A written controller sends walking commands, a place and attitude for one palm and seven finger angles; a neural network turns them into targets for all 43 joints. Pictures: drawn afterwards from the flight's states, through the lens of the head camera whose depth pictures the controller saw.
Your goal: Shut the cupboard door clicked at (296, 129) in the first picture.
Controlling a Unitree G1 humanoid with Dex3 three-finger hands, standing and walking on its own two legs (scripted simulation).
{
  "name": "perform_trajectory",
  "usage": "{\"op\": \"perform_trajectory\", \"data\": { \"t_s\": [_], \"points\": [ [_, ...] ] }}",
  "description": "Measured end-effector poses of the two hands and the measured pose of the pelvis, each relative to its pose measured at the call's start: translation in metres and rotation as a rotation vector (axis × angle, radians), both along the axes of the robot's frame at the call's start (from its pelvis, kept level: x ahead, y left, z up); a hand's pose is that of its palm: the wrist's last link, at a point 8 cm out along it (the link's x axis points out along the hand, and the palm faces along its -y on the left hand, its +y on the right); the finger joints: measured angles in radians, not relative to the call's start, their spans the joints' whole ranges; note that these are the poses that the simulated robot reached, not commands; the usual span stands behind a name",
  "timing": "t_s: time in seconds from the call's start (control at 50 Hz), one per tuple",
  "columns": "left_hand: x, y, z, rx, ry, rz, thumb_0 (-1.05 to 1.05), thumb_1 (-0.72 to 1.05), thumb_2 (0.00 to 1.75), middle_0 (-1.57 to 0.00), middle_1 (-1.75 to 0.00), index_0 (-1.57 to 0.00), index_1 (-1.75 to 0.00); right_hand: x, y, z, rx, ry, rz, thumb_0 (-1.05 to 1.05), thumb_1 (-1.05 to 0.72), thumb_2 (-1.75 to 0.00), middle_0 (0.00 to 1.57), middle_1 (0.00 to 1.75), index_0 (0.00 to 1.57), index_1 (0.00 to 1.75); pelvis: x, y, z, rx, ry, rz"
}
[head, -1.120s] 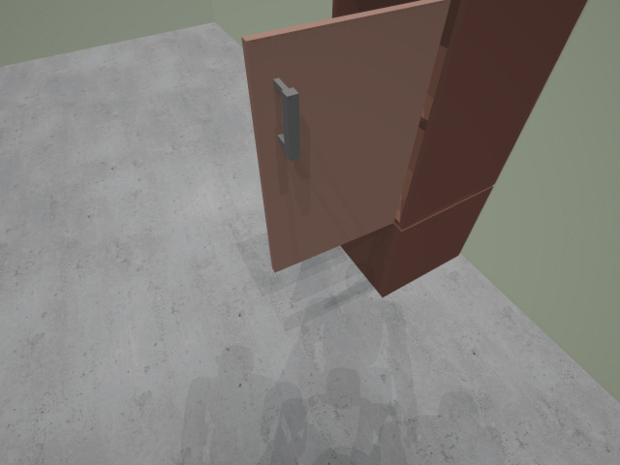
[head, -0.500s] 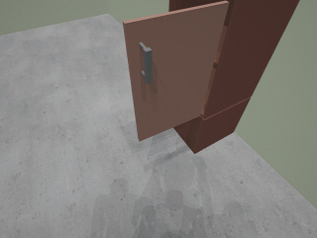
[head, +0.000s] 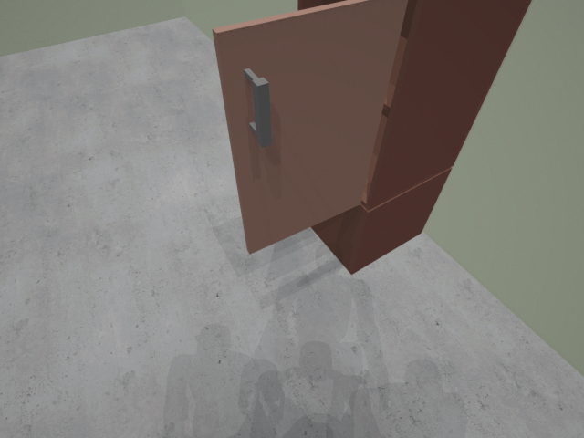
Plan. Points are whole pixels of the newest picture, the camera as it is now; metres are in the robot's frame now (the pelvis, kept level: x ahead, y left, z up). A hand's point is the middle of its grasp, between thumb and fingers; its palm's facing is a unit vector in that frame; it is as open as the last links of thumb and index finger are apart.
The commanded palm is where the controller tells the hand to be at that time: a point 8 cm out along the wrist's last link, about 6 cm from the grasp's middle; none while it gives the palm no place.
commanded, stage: walk to a spot facing it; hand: left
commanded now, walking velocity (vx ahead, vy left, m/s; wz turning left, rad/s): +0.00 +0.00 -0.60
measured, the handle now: (257, 108) +0.61 +0.11 +0.12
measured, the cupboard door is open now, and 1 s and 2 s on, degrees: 87 87 87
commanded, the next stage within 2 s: none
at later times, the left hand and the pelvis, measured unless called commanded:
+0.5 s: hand out of the picture +0.07 +0.16 -0.16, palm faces -0.19 -0.93 -0.31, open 7.4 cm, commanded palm none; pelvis -0.03 -0.03 +0.00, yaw -16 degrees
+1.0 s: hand (216, 418) +0.18 +0.14 -0.17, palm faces -0.48 -0.85 -0.22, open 7.4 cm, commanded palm none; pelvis +0.00 -0.01 +0.00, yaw -33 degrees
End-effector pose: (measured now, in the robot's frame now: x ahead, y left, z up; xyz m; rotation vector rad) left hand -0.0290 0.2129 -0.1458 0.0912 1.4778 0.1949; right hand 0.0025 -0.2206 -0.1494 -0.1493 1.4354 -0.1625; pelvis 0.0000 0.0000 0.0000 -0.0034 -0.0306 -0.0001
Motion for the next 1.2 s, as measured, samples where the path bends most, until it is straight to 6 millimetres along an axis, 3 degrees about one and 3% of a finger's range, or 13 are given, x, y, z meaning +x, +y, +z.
{"op": "perform_trajectory", "data": {
  "t_s": [0.1, 0.22, 0.32, 0.38, 0.58, 0.7, 0.78, 0.84, 0.98, 1.06, 1.2],
  "points": [
    [0.01, 0.013, -0.004, 0.009, 0.006, -0.041, 0.01, 0.91, 0.9, -0.2, -0.3, -0.2, -0.3, -0.002, -0.006, 0.0, -0.026, -0.03, -0.052, 0.0, -0.91, -0.9, 0.2, 0.3, 0.2, 0.3, -0.005, 0.003, -0.004, 0.0, 0.008, -0.045],
    [0.044, 0.027, -0.001, 0.054, -0.038, -0.128, 0.01, 0.91, 0.9, -0.2, -0.3, -0.2, -0.3, -0.01, -0.019, -0.004, -0.041, -0.082, -0.101, 0.0, -0.9, -0.9, 0.2, 0.3, 0.2, 0.3, -0.017, -0.001, -0.009, 0.025, 0.021, -0.126],
    [0.084, 0.02, 0.012, 0.109, -0.139, -0.212, 0.01, 0.91, 0.9, -0.19, -0.3, -0.2, -0.3, -0.021, -0.038, -0.017, -0.018, -0.1, -0.141, 0.0, -0.9, -0.9, 0.2, 0.3, 0.2, 0.3, -0.023, -0.016, -0.013, 0.03, 0.027, -0.182],
    [0.097, 0.013, 0.013, 0.14, -0.186, -0.252, 0.01, 0.91, 0.9, -0.19, -0.3, -0.2, -0.3, -0.023, -0.054, -0.025, -0.011, -0.102, -0.174, 0.0, -0.9, -0.9, 0.2, 0.3, 0.2, 0.3, -0.026, -0.027, -0.019, 0.037, 0.025, -0.204],
    [0.111, -0.019, 0.019, 0.087, -0.138, -0.363, 0.01, 0.91, 0.9, -0.2, -0.3, -0.2, -0.3, 0.006, -0.081, 0.011, -0.065, -0.234, -0.265, 0.0, -0.91, -0.9, 0.19, 0.3, 0.2, 0.3, -0.022, -0.034, 0.001, 0.052, 0.043, -0.329],
    [0.126, -0.02, 0.008, 0.04, -0.131, -0.41, 0.01, 0.9, 0.9, -0.2, -0.3, -0.21, -0.3, 0.022, -0.076, 0.025, -0.105, -0.297, -0.298, 0.0, -0.9, -0.9, 0.19, 0.3, 0.2, 0.3, -0.015, -0.023, 0.0, 0.036, 0.05, -0.395],
    [0.145, -0.012, -0.007, 0.012, -0.131, -0.443, 0.01, 0.9, 0.9, -0.2, -0.3, -0.21, -0.3, 0.023, -0.066, 0.028, -0.147, -0.336, -0.323, 0.0, -0.9, -0.9, 0.2, 0.3, 0.2, 0.3, -0.006, -0.01, -0.009, 0.006, 0.063, -0.435],
    [0.166, -0.009, -0.012, 0.0, -0.147, -0.483, 0.01, 0.91, 0.9, -0.2, -0.3, -0.2, -0.3, 0.007, -0.054, 0.028, -0.166, -0.31, -0.336, 0.0, -0.9, -0.9, 0.2, 0.3, 0.2, 0.3, -0.004, -0.004, -0.01, 0.005, 0.045, -0.473],
    [0.218, -0.025, 0.006, -0.003, -0.208, -0.606, 0.01, 0.91, 0.9, -0.19, -0.3, -0.2, -0.3, -0.053, -0.032, 0.03, -0.145, -0.196, -0.443, 0.0, -0.9, -0.9, 0.2, 0.3, 0.2, 0.3, -0.001, -0.007, 0.001, -0.009, 0.057, -0.568],
    [0.243, -0.052, 0.013, 0.004, -0.232, -0.708, 0.01, 0.91, 0.9, -0.19, -0.3, -0.2, -0.3, -0.094, -0.026, 0.021, -0.122, -0.146, -0.545, 0.0, -0.9, -0.9, 0.2, 0.3, 0.2, 0.3, -0.002, -0.015, 0.0, -0.005, 0.057, -0.63],
    [0.27, -0.123, 0.016, 0.019, -0.329, -0.875, 0.01, 0.91, 0.9, -0.19, -0.3, -0.2, -0.3, -0.167, -0.03, -0.012, -0.072, -0.046, -0.717, 0.0, -0.9, -0.9, 0.2, 0.3, 0.2, 0.3, -0.012, -0.04, -0.018, 0.023, 0.039, -0.723]
  ]
}}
